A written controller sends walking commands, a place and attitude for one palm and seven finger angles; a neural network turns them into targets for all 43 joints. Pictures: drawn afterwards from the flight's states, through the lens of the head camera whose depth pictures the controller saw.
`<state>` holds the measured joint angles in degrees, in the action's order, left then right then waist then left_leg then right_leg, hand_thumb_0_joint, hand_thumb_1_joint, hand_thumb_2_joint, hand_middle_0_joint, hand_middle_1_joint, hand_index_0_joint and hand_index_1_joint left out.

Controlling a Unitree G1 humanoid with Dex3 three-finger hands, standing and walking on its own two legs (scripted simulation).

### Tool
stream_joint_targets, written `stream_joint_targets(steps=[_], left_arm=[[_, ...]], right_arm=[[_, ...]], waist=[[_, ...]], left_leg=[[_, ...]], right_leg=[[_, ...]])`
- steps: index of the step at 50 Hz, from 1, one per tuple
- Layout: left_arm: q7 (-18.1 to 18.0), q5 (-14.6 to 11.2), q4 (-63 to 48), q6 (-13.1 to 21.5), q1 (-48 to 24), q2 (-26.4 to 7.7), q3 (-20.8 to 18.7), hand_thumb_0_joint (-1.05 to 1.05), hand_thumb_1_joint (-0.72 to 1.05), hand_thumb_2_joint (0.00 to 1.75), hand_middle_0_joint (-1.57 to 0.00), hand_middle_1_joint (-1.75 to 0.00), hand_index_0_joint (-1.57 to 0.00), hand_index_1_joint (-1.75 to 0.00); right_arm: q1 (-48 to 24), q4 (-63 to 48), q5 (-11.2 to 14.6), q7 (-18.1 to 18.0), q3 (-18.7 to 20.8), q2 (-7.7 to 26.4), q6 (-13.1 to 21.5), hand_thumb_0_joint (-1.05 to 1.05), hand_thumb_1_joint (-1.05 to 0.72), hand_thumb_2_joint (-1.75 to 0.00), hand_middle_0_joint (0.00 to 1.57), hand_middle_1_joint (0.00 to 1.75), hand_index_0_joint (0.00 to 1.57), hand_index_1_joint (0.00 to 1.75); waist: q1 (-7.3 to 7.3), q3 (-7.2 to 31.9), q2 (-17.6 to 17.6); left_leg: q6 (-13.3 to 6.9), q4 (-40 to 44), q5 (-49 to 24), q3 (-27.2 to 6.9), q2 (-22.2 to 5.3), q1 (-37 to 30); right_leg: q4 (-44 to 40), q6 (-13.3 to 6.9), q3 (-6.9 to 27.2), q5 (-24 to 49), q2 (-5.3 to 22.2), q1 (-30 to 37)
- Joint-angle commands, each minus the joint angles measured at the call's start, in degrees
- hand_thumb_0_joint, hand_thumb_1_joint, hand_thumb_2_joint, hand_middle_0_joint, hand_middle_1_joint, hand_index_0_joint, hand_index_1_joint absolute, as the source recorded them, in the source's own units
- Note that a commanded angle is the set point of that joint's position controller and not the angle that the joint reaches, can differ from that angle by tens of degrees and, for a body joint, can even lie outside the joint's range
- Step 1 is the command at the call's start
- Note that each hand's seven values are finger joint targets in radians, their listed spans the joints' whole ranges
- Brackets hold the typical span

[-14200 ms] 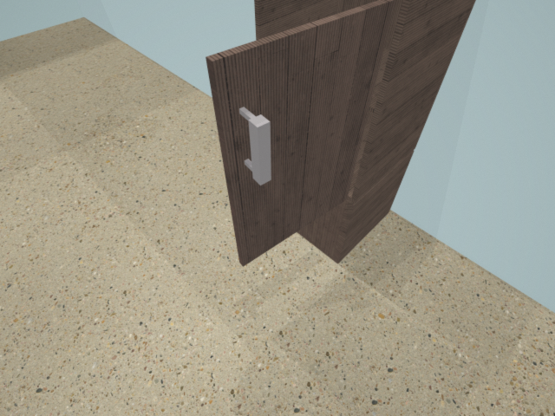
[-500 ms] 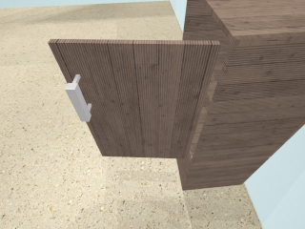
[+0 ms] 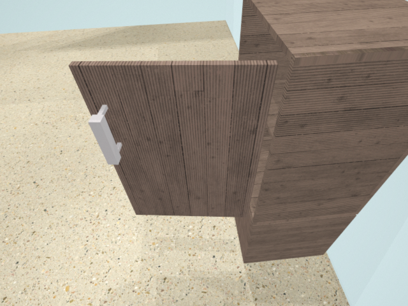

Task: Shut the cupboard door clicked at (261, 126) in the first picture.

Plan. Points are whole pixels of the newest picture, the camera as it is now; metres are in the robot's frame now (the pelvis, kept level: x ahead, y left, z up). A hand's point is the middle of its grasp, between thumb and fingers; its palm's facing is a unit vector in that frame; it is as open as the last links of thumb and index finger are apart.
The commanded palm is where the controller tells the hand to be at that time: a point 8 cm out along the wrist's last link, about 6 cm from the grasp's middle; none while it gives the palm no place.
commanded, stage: look again from close up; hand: left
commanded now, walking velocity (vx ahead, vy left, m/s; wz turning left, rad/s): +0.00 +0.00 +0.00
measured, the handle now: (109, 135) +0.46 +0.26 +0.09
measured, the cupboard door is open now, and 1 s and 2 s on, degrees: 82 82 82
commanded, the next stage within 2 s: shuffle to correct the standing spot in 0.54 s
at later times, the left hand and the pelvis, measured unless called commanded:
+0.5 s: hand out of the picture -0.01 +0.15 -0.17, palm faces +0.01 -0.98 -0.19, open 7.3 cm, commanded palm none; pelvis +0.00 -0.01 +0.00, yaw +0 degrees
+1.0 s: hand out of the picture +0.01 +0.19 -0.18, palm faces +0.07 -0.97 -0.21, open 7.4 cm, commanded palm none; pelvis +0.00 +0.01 +0.00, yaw +1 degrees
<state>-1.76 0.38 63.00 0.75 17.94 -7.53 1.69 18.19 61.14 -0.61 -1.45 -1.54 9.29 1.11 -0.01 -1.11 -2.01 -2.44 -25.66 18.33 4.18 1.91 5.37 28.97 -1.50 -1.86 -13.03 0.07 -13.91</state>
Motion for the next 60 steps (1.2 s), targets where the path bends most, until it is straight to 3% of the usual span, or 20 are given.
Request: stream_joint_targets(steps=[1, 6, 11, 15, 18, 25, 32, 36, 44, 48, 52, 54, 56, 60], left_arm=[[-0.2, 0.0, -2.1, 0.7, 1.9, -6.1, -1.4, 0.0, 0.9, 0.9, -0.2, -0.3, -0.2, -0.3], [-0.3, -0.1, -1.2, 0.9, 2.2, -5.6, -1.5, 0.0, 0.9, 0.9, -0.2, -0.3, -0.2, -0.3], [-0.4, -0.2, -0.5, 1.0, 2.4, -5.5, -1.3, 0.0, 0.9, 0.9, -0.2, -0.3, -0.2, -0.3], [-0.5, -0.2, -0.2, 1.0, 2.5, -5.3, -1.3, 0.0, 0.9, 0.9, -0.2, -0.3, -0.2, -0.3], [-0.5, -0.2, 0.1, 1.0, 2.6, -5.2, -1.3, 0.0, 0.9, 0.9, -0.2, -0.3, -0.2, -0.3], [-0.6, -0.2, 0.3, 1.0, 2.6, -4.9, -1.4, 0.0, 0.9, 0.9, -0.2, -0.3, -0.2, -0.3], [-0.6, -0.1, 0.2, 1.0, 2.4, -5.1, -1.4, 0.0, 0.9, 0.9, -0.2, -0.3, -0.2, -0.3], [-0.8, 0.1, -0.8, 1.2, 2.4, -6.7, -2.1, 0.0, 0.9, 0.9, -0.2, -0.3, -0.2, -0.3], [-1.3, 0.5, -3.6, 0.2, 1.1, -10.0, -4.4, 0.0, 0.9, 0.9, -0.2, -0.3, -0.2, -0.3], [-1.4, 0.6, -5.5, -0.5, -0.5, -10.1, -5.1, 0.0, 0.9, 0.9, -0.2, -0.3, -0.2, -0.3], [-1.1, 0.6, -6.8, -1.3, -1.6, -7.8, -4.8, 0.0, 0.9, 0.9, -0.2, -0.3, -0.2, -0.3], [-1.1, 0.6, -6.3, -1.5, -2.2, -5.6, -3.7, 0.0, 0.9, 0.9, -0.2, -0.3, -0.2, -0.3], [-1.1, 0.5, -5.8, -1.6, -2.5, -4.8, -3.0, 0.0, 0.9, 0.9, -0.2, -0.3, -0.2, -0.3], [-0.9, 0.1, -3.6, -1.1, -0.9, -4.9, -2.6, 0.0, 0.9, 0.9, -0.2, -0.3, -0.2, -0.3]], right_arm=[[4.9, -0.1, -0.1, -0.2, 0.4, 4.0, 0.9, 0.0, -0.9, -0.9, 0.2, 0.3, 0.2, 0.3], [5.5, 1.5, 0.0, -0.4, 0.3, 3.5, 1.1, 0.0, -0.9, -0.9, 0.2, 0.3, 0.2, 0.3], [6.1, 2.9, 0.0, -0.4, 0.3, 2.9, 0.9, 0.0, -0.9, -0.9, 0.2, 0.3, 0.2, 0.3], [6.5, 3.8, 0.1, -0.5, 0.4, 2.1, 0.8, 0.0, -0.9, -0.9, 0.2, 0.3, 0.2, 0.3], [6.5, 4.0, 0.1, -0.5, 0.4, 2.2, 0.9, 0.0, -0.9, -0.9, 0.2, 0.3, 0.2, 0.3], [6.3, 4.2, 0.1, -0.8, 0.6, 1.8, 0.9, 0.0, -0.9, -0.9, 0.2, 0.3, 0.2, 0.3], [5.7, 4.0, 0.1, -0.8, 0.7, 2.0, 0.7, 0.0, -0.9, -0.9, 0.2, 0.3, 0.2, 0.3], [5.7, 3.3, 0.0, -0.6, 0.9, 2.6, 0.0, 0.0, -0.9, -0.9, 0.2, 0.3, 0.2, 0.3], [5.8, 1.0, -0.2, -0.1, 1.9, 2.7, -1.5, 0.0, -0.9, -0.9, 0.2, 0.3, 0.2, 0.3], [6.1, -0.1, -0.3, 0.1, 2.2, 3.2, -1.2, 0.0, -0.9, -0.9, 0.2, 0.3, 0.2, 0.3], [4.7, -2.2, -0.5, -0.2, 2.6, 5.6, -0.8, 0.0, -0.9, -0.9, 0.2, 0.3, 0.2, 0.3], [4.6, -2.5, -0.4, -0.6, 2.5, 6.0, -0.3, 0.0, -0.9, -0.9, 0.2, 0.3, 0.2, 0.3], [4.6, -1.9, -0.5, -1.1, 2.2, 5.9, 0.2, 0.0, -0.9, -0.9, 0.2, 0.3, 0.2, 0.3], [3.9, -0.7, -0.3, -1.7, 1.9, 5.5, 1.0, 0.0, -0.9, -0.9, 0.2, 0.3, 0.2, 0.3]], waist=[[-0.23, -5.8, 1.5], [-0.15, -3.8, 2.9], [-0.19, -5.0, 3.6], [-0.25, -4.2, 1.5], [-0.21, -4.1, 3.0], [-0.25, -3.2, 1.7], [-0.33, -4.5, 2.4], [0.03, -3.6, 2.4], [0.28, -2.7, 8.0], [0.29, -2.2, 4.2], [1.11, -1.7, -3.4], [1.0, -1.8, -3.0], [0.92, -3.1, -2.4], [1.1, -3.9, -0.1]], left_leg=[[-0.4, 8.2, -1.7, -7.2, -6.7, 8.7], [-0.2, 7.7, -5.1, -6.8, -6.9, 7.4], [0.1, 7.3, -4.7, -6.3, -6.6, 7.5], [0.2, 7.6, -5.7, -6.0, -7.0, 6.5], [0.3, 7.1, -6.1, -5.7, -6.9, 6.5], [0.4, 7.3, -8.4, -5.6, -7.4, 5.1], [0.6, 7.2, -7.6, -5.4, -7.2, 5.5], [1.0, 5.3, -5.4, -4.4, -5.8, 6.3], [1.8, 0.7, 0.0, -2.9, -3.6, 8.4], [1.3, 3.3, -3.7, -3.7, -4.2, 7.3], [-1.6, 5.6, -15.7, -9.4, -9.3, 6.9], [-2.9, 7.3, -26.5, -12.7, -12.0, 4.7], [-3.2, 7.7, -34.2, -13.4, -13.0, 3.1], [-1.7, 6.9, -37.9, -11.9, -11.7, 1.0]], right_leg=[[-6.9, -2.5, 7.9, -1.8, 5.6, 1.2], [-6.3, -2.5, 7.6, 3.3, 6.0, 3.3], [-7.0, -2.6, 8.0, 3.5, 6.3, 2.9], [-6.9, -2.7, 7.7, 4.7, 6.1, 3.2], [-7.0, -2.6, 7.9, 6.0, 6.4, 3.6], [-6.5, -2.6, 7.4, 9.9, 6.2, 4.5], [-7.4, -2.5, 7.7, 9.1, 6.5, 3.8], [-8.5, -3.5, 10.1, 7.1, 8.6, 4.3], [-10.9, -6.8, 16.0, 1.2, 14.9, 2.3], [-5.4, -5.8, 12.4, 3.6, 12.9, 0.5], [2.7, -2.6, 4.6, 2.2, 6.6, -0.8], [4.8, -0.9, 1.5, -2.4, 3.6, -1.4], [5.5, -0.5, 1.6, -5.3, 2.8, -2.0], [1.2, -0.7, 4.0, 2.1, 3.1, 0.5]])
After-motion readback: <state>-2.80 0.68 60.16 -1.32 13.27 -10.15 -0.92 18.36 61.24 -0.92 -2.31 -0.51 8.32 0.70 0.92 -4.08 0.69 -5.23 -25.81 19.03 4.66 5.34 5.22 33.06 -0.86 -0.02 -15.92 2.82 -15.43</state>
